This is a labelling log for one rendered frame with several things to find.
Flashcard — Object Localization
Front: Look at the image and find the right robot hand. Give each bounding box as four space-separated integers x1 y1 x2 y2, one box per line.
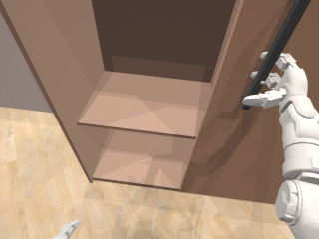
242 52 308 109

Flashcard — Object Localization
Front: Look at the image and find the right robot forearm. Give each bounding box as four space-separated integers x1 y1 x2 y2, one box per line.
279 95 319 185

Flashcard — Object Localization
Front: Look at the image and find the robot right upper arm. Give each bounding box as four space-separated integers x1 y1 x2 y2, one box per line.
275 179 319 239

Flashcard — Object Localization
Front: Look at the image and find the wardrobe door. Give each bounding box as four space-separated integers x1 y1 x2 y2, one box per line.
179 0 319 204

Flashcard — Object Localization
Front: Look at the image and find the handle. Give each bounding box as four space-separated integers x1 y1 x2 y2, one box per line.
241 0 311 110

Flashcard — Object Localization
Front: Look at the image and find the left robot hand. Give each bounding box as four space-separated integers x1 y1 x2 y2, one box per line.
53 219 81 239

